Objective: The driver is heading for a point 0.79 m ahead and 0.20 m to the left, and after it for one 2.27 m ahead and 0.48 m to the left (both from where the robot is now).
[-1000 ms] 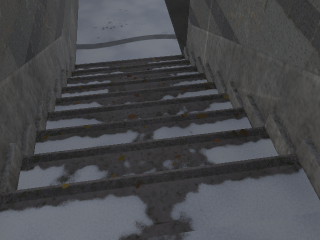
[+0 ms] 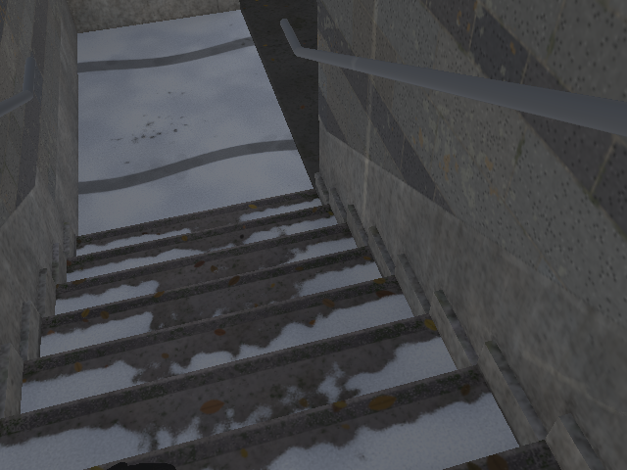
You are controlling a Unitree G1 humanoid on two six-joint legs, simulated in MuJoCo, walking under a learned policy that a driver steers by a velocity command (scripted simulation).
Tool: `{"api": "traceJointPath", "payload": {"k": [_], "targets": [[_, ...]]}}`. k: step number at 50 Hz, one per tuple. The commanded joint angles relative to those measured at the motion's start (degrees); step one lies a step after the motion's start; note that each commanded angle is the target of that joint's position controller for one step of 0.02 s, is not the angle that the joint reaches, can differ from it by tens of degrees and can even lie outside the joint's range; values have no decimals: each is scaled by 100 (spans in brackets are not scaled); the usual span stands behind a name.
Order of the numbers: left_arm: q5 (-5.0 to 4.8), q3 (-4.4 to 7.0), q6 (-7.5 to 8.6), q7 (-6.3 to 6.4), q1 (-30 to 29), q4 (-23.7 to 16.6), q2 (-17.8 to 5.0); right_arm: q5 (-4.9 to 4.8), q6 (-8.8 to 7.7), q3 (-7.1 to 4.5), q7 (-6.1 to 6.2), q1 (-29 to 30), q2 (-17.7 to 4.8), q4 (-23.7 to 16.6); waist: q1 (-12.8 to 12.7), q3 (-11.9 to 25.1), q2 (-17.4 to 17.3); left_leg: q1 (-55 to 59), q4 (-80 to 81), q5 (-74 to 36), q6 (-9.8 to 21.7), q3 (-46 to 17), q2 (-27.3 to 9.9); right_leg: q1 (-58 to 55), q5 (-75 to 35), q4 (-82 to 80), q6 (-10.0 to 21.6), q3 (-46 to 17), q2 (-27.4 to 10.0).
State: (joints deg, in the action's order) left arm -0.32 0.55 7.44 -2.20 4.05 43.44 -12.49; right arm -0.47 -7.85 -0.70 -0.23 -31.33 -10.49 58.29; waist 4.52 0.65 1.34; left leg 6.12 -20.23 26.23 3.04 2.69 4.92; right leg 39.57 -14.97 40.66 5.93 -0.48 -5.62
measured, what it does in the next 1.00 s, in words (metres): goes down, turning left: right foot, then left foot 0.28 m lower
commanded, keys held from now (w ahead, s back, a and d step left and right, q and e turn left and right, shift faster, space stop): w+shift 0.20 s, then w+q+shift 0.80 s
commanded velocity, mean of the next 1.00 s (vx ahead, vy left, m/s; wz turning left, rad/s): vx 1.00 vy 0.00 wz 0.57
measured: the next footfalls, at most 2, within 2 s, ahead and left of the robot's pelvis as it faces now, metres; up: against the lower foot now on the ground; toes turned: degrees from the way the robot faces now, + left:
right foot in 0.06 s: +0.27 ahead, -0.14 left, -0.03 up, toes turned -4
left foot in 0.44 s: +0.65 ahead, +0.09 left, -0.30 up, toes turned +3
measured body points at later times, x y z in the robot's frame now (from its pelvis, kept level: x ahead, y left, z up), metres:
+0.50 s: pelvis +0.45 +0.00 -0.20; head +0.42 +0.02 +0.25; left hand +0.55 +0.26 -0.32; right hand +0.41 -0.25 -0.33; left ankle +0.55 +0.07 -0.89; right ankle +0.42 -0.15 -0.74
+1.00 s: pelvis +0.85 +0.06 -0.39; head +0.85 +0.07 +0.06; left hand +0.89 +0.40 -0.42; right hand +1.03 -0.13 -0.52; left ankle +0.63 +0.08 -0.99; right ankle +1.01 -0.01 -1.12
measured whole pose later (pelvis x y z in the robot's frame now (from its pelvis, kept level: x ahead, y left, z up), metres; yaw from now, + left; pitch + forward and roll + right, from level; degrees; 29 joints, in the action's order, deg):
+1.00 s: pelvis +0.85 +0.06 -0.39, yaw +37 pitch +1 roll +1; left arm -1.7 4.6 7.2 -0.6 4.1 29.5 -13.3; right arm -2.2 -0.5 -3.1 3.7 -22.8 -11.5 46.7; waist -0.8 1.2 1.8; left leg -13.0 -75.1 40.7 6.5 -22.5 20.4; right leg 23.2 -19.4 29.2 -1.4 -9.4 0.1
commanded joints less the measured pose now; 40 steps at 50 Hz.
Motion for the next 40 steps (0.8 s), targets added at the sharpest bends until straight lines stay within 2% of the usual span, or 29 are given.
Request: {"api": "traceJointPath", "payload": {"k": [1, 3, 5, 6, 7, 8, 9, 11, 13, 16, 18, 19, 20, 22, 23, 24, 25, 26, 27, 28, 29, 31, 33, 34, 35, 36, 38, 39, 40], "targets": [[-63, 286, 205, -165, -191, -272, -726, -64, 148, -125, 143, -439, -719, -89, -221, -910, -429, 660, -427, -3735, 635, -740, -1701, 639, -67, -692, 401, -109, -1], [-239, 379, 195, -258, 141, -240, -920, 45, 321, -175, 106, -231, -941, -188, -489, -776, -593, 1123, -1393, -4896, 470, -608, -1726, 356, 765, -941, 445, 76, 99], [30, 436, 346, -321, -254, -356, -617, -45, 425, 23, -44, -1130, -265, -15, 12, -296, 287, -449, -2517, -5878, 126, -412, -981, -1922, 237, -1138, 428, 751, 748], [75, 613, 386, -206, 1327, -79, -1015, 98, 440, 101, -58, -311, -351, -334, -1040, 326, 724, -3174, -5495, -5199, -294, -86, -454, -4697, 1127, -1210, 1017, -1145, -183], [29, 551, 265, -190, 3107, 477, -864, 19, 314, 114, -29, 688, -574, -681, -1978, 1531, 909, -4260, -7344, -1884, -126, -731, -231, -6348, 3352, -1623, 1213, -2387, -783], [-114, 636, 184, -184, 3411, 743, -1090, -153, 156, 52, 43, 1369, -674, -1176, -1935, 1435, 1458, -4849, -7093, -109, 191, -1227, -128, -6330, 4484, -2061, 1038, -3186, -1034], [19, 600, 167, -175, 3227, 767, -916, -109, 75, 78, 69, 2359, -777, -1582, -2078, 470, 1042, -5335, -6514, 381, 251, -1334, -400, -5736, 3036, -1799, 682, -2433, -1006], [142, 536, 200, -8, 2284, 700, -715, -255, -21, 66, -52, 2091, -609, -1538, -1237, -321, 317, -5329, -5127, 588, 210, -1034, -759, -4550, 2757, -1865, 560, -1976, -642], [206, 465, 172, 115, 655, 403, -495, -146, 85, 71, -79, 736, -322, -1101, -35, -711, -416, -3029, -3308, -331, -2, -398, -937, -1819, 2676, -1315, 385, -1013, -358], [-255, 414, 302, 520, 519, 735, -299, 181, -6, 71, -357, 411, 346, -656, 202, -553, -301, -173, -755, -6440, -519, 450, -282, 118, 3964, -509, -118, 1053, 554], [87, 470, 285, 497, -13, 710, -523, 97, 111, -151, -363, -1675, -115, 5, 1158, 507, 297, 1506, -2673, -6329, -204, -121, -528, 563, 3800, 1110, 88, 644, 190], [52, 549, 313, 341, -971, 360, -696, 153, 202, -227, -266, -3389, -278, 440, 2167, 452, -461, 1825, -2332, -5607, 206, -327, -717, 952, 3785, 3086, -127, 670, 303], [-2, 480, 285, 187, -1560, 28, -440, 195, 295, -303, -167, -3412, -464, 550, 2404, -402, -1102, 938, -1137, -4788, 413, -305, -810, 1005, 4974, 4469, -287, 810, 630], [-408, 344, 270, 183, -1072, -175, 111, 199, 157, -6, -150, -2413, 45, 371, 1424, -1387, -659, -981, -337, -4020, 508, -1076, -1110, 1162, 6001, 7136, -451, 673, 693], [-223, 296, 205, 200, -150, -199, 377, 78, 182, 39, -159, -1697, -58, 216, 543, -1197, -347, -1533, -626, -3688, 205, -1174, -870, 1249, 5149, 7421, -269, 556, 584], [-266, 97, 124, 188, 1284, -432, 820, -145, 209, -449, 76, 190, -1921, -351, -930, -1705, -2617, -3057, 1159, 1780, 784, -5324, -1602, 1817, 4445, 4486, -110, 336, 553], [-393, 202, 230, 294, 768, -388, -245, 81, 166, -498, 245, 1654, -1766, -1099, -690, -2063, -1972, -5058, 1269, 2904, 1074, -6037, -1523, 362, 3378, 3465, -268, -286, 100], [24, 92, 216, 350, -220, -549, -635, 168, 306, -254, 159, 1200, -730, -1307, 1, -1520, -311, -4919, 1432, -1884, 362, -3302, -742, -1246, 3926, 2441, -667, 540, 189], [414, 87, 20, 312, 1846, 315, -107, 393, 349, -399, 87, 1452, -1112, -1071, -1046, -359, -997, -5941, 1898, -3549, 101, -3184, -451, -3946, 3372, 2980, -848, 1359, 491], [661, 213, 147, 351, 2820, 894, -648, -33, 216, -512, 43, 1613, -860, -1370, -1103, 97, -351, -5368, 88, -5188, -481, -519, 798, -4926, 2750, 1639, -844, 1086, 322], [470, 306, 126, 343, 3474, 920, -539, -218, 219, -396, 133, 2225, -413, -1673, -1809, -28, -210, -6727, -1169, -4208, -87, -939, 729, -5221, 3018, 1452, -720, 610, -92], [208, 271, 206, 573, 1897, -169, -482, -639, 171, -42, 305, 2434, 282, -2321, -1587, -1236, 1720, -6912, -3106, -2893, 764, -1445, 173, -2442, 4831, -344, -594, -1502, -1363], [-268, 99, 239, 685, 1097, -234, -18, -329, 124, -18, 180, 1739, 580, -1914, -764, -1841, 1301, -6201, -3668, -3030, 779, -614, -44, -972, 5392, 406, -114, -1937, -1708], [115, -52, 184, 708, 238, -697, 381, -417, 155, -196, 137, 468, 211, -1381, -181, -1361, -697, -4897, -2887, -4555, 895, -1503, -331, -907, 4212, 1917, -560, 94, -668], [196, 121, 164, 755, -865, -1186, 22, -286, 128, -275, 87, -1661, 190, -714, 809, -824, -1527, -2019, -2247, -5617, 1478, -2977, -534, 1326, 5169, 3858, -704, 79, 250], [341, 218, 74, 717, -2055, -1682, -199, -146, 174, -341, 12, -3087, 163, -5, 1470, -610, -1332, 597, -2458, -5646, 1391, -3763, -193, 3323, 5212, 4127, -756, -399, 506], [182, 156, 62, 517, -1675, -1872, 192, -245, 311, -524, 37, -2599, -374, -135, 933, 298, -1027, 2386, -3081, -5747, 1581, -5040, -508, 4631, 5805, 4652, -992, -1017, 592], [-98, 128, 114, 323, -890, -1844, 167, -323, 393, -497, 136, -1262, -601, -656, 186, 1231, -568, 2176, -2874, -4971, 1923, -5675, -1017, 4010, 4919, 3906, -938, -1607, 539], [-240, 163, 135, 225, -689, -1767, 100, -285, 488, -519, 201, -174, -802, -1081, -197, 1254, -432, 921, -2373, -4554, 2116, -6086, -1245, 3042, 4377, 3484, -802, -1579, 495]]}}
